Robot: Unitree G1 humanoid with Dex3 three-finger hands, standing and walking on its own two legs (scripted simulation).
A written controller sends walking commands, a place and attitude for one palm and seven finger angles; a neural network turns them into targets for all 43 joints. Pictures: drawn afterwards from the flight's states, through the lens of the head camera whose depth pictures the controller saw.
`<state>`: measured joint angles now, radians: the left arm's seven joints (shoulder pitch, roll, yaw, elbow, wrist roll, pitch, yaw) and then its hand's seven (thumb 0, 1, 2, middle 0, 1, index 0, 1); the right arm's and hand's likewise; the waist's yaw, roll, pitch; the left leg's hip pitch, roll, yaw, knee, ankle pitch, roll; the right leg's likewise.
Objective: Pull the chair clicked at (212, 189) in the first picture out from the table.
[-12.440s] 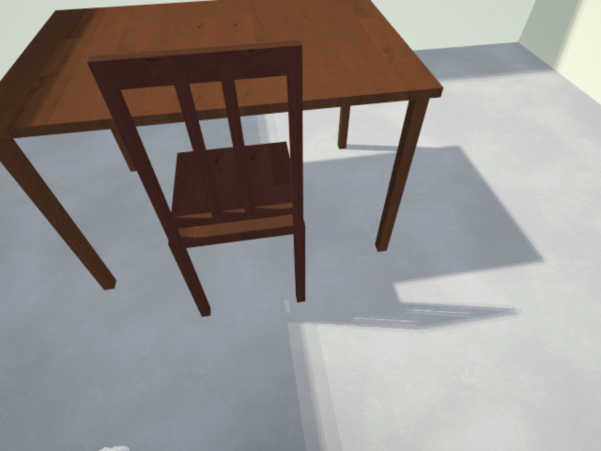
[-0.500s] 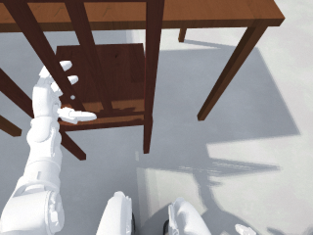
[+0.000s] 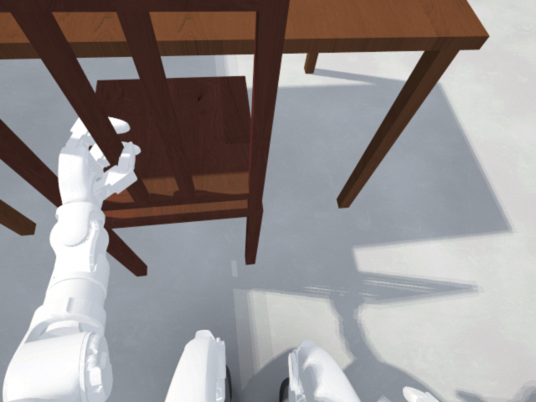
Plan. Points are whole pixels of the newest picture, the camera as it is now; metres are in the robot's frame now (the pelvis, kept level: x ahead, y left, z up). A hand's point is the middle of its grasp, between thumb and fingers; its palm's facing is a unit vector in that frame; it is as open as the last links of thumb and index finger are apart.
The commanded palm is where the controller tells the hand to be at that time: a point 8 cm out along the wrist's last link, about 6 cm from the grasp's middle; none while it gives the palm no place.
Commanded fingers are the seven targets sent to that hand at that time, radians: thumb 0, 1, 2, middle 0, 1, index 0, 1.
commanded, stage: hook a spindle and tug to test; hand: left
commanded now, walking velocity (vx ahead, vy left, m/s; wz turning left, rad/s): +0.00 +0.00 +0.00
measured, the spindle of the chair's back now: (105, 136) +0.47 +0.23 +0.06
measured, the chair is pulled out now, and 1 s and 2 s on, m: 0.00 0.06 0.18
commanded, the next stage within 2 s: step backward, pulling the chair out in 0.54 s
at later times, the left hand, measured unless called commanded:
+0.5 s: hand (130, 184) +0.42 +0.19 +0.03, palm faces +0.13 -0.99 -0.02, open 5.8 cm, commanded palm +0.38 +0.24 +0.02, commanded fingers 0.00 0.90 0.90 -0.50 -1.45 -0.50 -1.45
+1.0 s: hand (145, 196) +0.39 +0.17 +0.05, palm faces +0.16 -0.98 -0.13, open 5.6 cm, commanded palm +0.36 +0.21 +0.04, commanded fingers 0.00 0.90 0.90 -0.50 -1.45 -0.50 -1.45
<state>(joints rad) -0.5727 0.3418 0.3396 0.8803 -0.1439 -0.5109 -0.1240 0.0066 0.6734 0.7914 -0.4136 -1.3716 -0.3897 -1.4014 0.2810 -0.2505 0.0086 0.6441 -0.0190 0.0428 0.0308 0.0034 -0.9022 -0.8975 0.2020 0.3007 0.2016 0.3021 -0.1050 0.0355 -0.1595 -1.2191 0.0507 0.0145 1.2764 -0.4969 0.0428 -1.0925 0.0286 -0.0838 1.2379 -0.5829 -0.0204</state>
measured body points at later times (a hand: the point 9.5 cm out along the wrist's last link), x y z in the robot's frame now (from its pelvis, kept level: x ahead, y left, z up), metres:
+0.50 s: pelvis +0.01 +0.00 +0.01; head +0.14 +0.02 +0.44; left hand +0.40 +0.25 +0.03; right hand +0.11 -0.26 -0.11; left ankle +0.05 +0.09 -0.62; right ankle +0.00 -0.12 -0.62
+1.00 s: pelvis +0.01 +0.00 +0.10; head +0.10 +0.01 +0.54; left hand +0.37 +0.22 +0.06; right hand +0.09 -0.27 -0.02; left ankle +0.05 +0.09 -0.62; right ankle +0.00 -0.12 -0.62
